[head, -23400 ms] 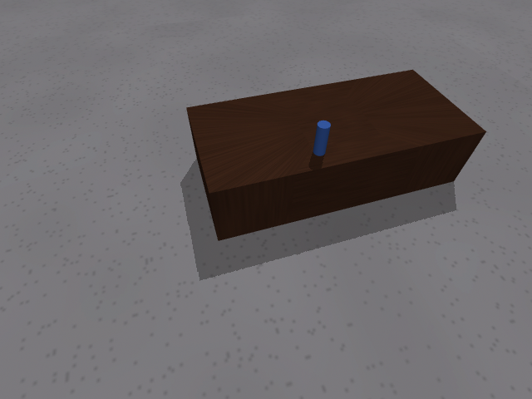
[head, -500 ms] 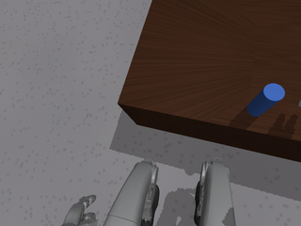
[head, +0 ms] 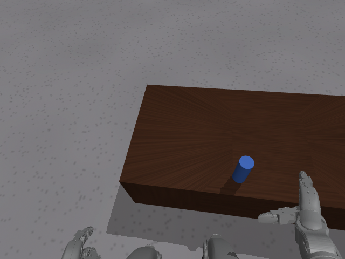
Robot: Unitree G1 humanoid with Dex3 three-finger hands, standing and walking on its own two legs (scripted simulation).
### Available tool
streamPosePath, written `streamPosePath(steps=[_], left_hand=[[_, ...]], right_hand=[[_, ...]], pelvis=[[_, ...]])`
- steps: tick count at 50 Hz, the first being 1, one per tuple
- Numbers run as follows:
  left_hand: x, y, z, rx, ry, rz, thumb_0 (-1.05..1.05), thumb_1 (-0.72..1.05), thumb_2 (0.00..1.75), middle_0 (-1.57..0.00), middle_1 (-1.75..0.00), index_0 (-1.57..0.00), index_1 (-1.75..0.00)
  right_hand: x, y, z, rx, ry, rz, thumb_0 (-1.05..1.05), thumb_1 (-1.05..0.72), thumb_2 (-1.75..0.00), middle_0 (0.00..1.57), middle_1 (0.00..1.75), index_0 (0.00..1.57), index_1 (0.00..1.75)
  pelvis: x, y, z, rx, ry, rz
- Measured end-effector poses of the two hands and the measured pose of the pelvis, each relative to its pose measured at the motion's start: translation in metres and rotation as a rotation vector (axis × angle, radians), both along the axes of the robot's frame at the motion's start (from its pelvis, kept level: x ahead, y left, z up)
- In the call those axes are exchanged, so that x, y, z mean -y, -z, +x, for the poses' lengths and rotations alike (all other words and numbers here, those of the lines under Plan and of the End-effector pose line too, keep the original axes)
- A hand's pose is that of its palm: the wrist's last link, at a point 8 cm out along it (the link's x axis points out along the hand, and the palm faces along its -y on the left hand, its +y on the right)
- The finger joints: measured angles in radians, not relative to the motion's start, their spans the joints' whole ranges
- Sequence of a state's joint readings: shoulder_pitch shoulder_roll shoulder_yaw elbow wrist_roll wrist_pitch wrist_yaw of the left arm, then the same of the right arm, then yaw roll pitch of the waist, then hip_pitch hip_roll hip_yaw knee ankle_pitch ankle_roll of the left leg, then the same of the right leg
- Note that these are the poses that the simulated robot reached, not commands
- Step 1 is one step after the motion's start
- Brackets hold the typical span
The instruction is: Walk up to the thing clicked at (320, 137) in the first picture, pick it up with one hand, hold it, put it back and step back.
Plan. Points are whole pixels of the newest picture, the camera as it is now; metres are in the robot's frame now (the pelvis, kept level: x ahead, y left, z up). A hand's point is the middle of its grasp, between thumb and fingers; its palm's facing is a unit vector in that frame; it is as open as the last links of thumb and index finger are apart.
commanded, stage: home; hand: right
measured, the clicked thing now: (242, 170) +0.45 -0.22 -0.31
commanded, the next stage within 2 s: none
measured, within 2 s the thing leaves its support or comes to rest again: neither
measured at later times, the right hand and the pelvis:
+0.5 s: hand (260, 244) +0.17 -0.16 -0.05, palm faces +0.17 +0.95 -0.28, open 17.3 cm; pelvis +0.01 +0.03 +0.02, yaw -2 degrees
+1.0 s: hand out of the picture +0.11 -0.23 -0.09, palm faces +0.02 +0.93 -0.37, open 17.4 cm; pelvis +0.02 +0.01 +0.05, yaw -2 degrees
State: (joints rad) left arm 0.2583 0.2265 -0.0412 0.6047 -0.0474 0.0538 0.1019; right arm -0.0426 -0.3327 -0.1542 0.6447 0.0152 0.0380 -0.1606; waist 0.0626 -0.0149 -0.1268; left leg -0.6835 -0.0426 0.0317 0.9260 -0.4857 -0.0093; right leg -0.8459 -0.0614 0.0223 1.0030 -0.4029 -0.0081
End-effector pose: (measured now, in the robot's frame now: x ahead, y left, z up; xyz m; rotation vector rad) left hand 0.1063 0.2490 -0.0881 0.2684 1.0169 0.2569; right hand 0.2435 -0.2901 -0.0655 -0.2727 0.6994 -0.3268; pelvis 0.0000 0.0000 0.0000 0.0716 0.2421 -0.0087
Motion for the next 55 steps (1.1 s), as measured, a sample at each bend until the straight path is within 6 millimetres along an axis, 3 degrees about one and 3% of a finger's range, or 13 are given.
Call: streamPosePath(steps=[9,14,18,24,35,38,42,48,55], left_hand=[[0.014,-0.016,0.045,0.173,0.029,-0.088,0.00,0.90,0.90,-0.21,-0.30,-0.20,-0.30],[0.015,-0.027,0.064,0.243,0.058,-0.100,0.00,0.90,0.90,-0.21,-0.30,-0.20,-0.30],[0.011,-0.035,0.074,0.285,0.085,-0.080,0.01,0.90,0.90,-0.21,-0.30,-0.20,-0.30],[-0.003,-0.040,0.076,0.323,0.090,-0.040,0.01,0.90,0.90,-0.21,-0.30,-0.20,-0.30],[-0.022,-0.034,0.047,0.286,0.038,-0.014,0.01,0.90,0.90,-0.21,-0.30,-0.20,-0.30],[-0.024,-0.024,0.038,0.170,0.122,0.006,0.01,0.90,0.90,-0.21,-0.30,-0.20,-0.30],[-0.027,-0.017,0.022,0.036,0.134,-0.023,0.01,0.90,0.90,-0.21,-0.31,-0.20,-0.30],[-0.029,-0.019,0.001,-0.054,0.090,-0.039,0.01,0.90,0.90,-0.21,-0.31,-0.20,-0.30],[-0.017,-0.017,-0.018,-0.136,0.061,-0.055,0.00,0.90,0.90,-0.21,-0.31,-0.20,-0.30]], right_hand=[[-0.051,-0.037,-0.049,0.007,-0.074,0.044,-0.01,0.52,-0.07,0.06,0.05,0.06,0.06],[-0.077,-0.042,-0.085,-0.011,-0.066,0.101,-0.01,0.52,-0.07,0.06,0.05,0.06,0.06],[-0.084,-0.041,-0.103,-0.025,-0.037,0.116,-0.01,0.51,-0.07,0.06,0.05,0.06,0.06],[-0.081,-0.043,-0.104,-0.024,-0.022,0.088,-0.01,0.51,-0.08,0.06,0.05,0.06,0.06],[-0.090,-0.048,-0.093,-0.009,-0.072,0.084,-0.01,0.53,-0.06,0.06,0.05,0.06,0.06],[-0.083,-0.033,-0.096,-0.079,-0.154,0.044,-0.01,0.53,-0.06,0.06,0.05,0.06,0.06],[-0.059,-0.020,-0.113,-0.203,-0.167,0.028,-0.01,0.52,-0.06,0.06,0.05,0.06,0.06],[-0.023,-0.018,-0.141,-0.313,-0.083,0.018,-0.01,0.52,-0.06,0.06,0.05,0.06,0.06],[-0.002,-0.016,-0.169,-0.404,-0.020,0.024,-0.01,0.53,-0.06,0.05,0.05,0.06,0.05]], pelvis=[[-0.005,-0.016,0.009,0.088,0.001,-0.033],[-0.013,-0.019,0.011,0.114,0.009,-0.044],[-0.021,-0.019,0.010,0.125,0.020,-0.049],[-0.028,-0.017,0.007,0.131,0.029,-0.053],[-0.028,-0.016,0.008,0.131,0.015,-0.056],[-0.027,-0.021,0.005,0.176,0.022,-0.061],[-0.023,-0.030,0.007,0.207,0.020,-0.074],[-0.013,-0.043,0.014,0.242,0.022,-0.079],[0.000,-0.053,0.014,0.275,0.023,-0.078]])
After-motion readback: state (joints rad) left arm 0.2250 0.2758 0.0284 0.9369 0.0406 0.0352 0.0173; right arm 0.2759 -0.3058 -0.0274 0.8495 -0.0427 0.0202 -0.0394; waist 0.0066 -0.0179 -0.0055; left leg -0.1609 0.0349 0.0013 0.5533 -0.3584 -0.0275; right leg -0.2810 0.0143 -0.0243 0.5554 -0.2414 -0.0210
